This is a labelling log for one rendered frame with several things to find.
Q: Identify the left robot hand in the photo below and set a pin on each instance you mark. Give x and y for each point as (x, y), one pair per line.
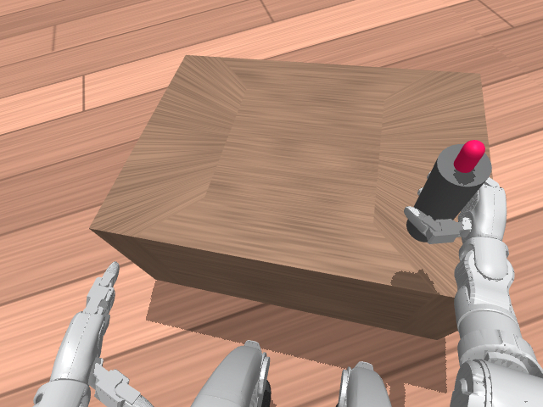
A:
(79, 352)

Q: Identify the right robot hand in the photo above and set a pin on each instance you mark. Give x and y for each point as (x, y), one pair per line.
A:
(485, 215)

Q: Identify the bottle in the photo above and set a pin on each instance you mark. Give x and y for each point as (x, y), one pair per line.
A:
(458, 173)

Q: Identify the right robot arm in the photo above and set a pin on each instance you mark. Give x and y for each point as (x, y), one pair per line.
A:
(497, 367)

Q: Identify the left robot arm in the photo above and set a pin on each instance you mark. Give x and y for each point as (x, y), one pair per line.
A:
(63, 393)

